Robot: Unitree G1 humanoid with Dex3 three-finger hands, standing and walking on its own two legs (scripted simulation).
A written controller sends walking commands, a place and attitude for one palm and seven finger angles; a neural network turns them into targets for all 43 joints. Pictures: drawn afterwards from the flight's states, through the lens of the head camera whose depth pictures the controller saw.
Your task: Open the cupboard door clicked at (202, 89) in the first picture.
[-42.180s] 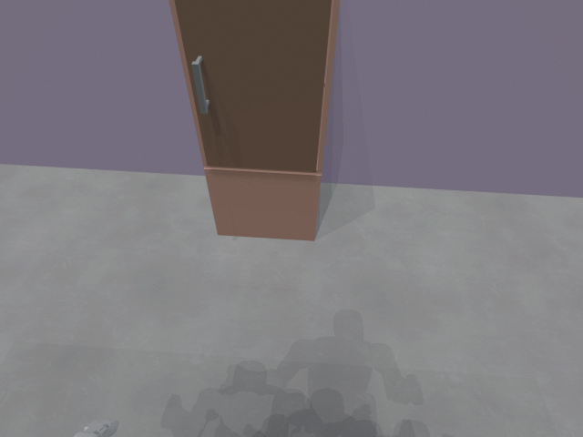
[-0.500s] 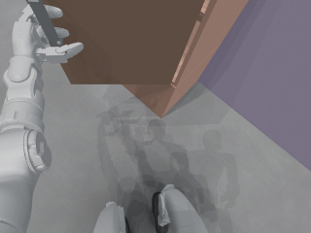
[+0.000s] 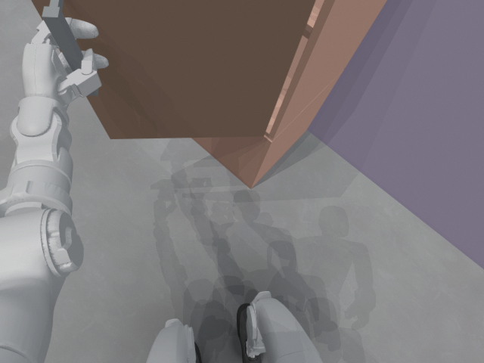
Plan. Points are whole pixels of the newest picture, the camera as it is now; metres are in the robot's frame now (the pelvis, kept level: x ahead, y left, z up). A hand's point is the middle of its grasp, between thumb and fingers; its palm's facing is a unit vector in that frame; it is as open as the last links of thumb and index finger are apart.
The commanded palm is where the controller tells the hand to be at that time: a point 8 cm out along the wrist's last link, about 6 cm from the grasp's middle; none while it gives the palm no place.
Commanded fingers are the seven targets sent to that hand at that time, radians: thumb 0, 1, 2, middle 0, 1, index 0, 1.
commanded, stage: pull the door open along its arc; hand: left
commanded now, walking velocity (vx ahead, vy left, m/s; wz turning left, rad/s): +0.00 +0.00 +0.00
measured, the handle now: (76, 47) +0.60 +0.18 +0.06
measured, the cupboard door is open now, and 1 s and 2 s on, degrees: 47 85 87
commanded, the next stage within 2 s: open thumb and fingers to let go in 1.00 s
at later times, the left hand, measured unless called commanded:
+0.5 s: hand (111, 144) +0.43 +0.13 +0.06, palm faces +0.11 -0.99 +0.06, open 5.8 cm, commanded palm +0.38 +0.19 +0.06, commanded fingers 0.00 0.90 0.90 -0.40 -1.35 -0.40 -1.35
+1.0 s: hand (174, 207) +0.34 +0.05 +0.06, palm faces +0.36 -0.93 -0.01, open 6.0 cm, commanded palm +0.27 +0.09 +0.06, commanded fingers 0.00 0.90 0.90 -0.40 -1.35 -0.40 -1.35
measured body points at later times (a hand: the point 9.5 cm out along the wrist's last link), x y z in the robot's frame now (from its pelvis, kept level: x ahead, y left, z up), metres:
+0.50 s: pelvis +0.01 +0.00 +0.02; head +0.13 +0.00 +0.46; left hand +0.42 +0.18 +0.06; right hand +0.09 -0.26 -0.09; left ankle -0.04 +0.08 -0.65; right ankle +0.05 -0.12 -0.65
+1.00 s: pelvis +0.00 -0.04 +0.03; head +0.08 -0.05 +0.47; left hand +0.31 +0.10 +0.07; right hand +0.16 -0.25 -0.09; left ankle -0.04 +0.08 -0.65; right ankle +0.05 -0.12 -0.65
